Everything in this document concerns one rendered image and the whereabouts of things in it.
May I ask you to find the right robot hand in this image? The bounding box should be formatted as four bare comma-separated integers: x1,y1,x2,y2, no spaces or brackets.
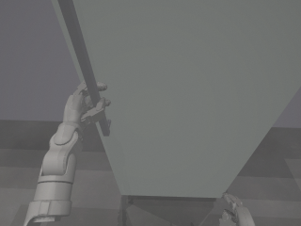
219,192,256,226

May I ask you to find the left robot hand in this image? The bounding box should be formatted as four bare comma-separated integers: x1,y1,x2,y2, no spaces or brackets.
63,80,111,132

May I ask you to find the left robot forearm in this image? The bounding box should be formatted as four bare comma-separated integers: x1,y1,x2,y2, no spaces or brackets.
23,121,85,226

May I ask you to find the handle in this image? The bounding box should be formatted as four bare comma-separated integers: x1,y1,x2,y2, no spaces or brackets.
57,0,111,137

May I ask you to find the fridge door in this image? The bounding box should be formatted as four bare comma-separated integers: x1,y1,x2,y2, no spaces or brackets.
51,0,301,199

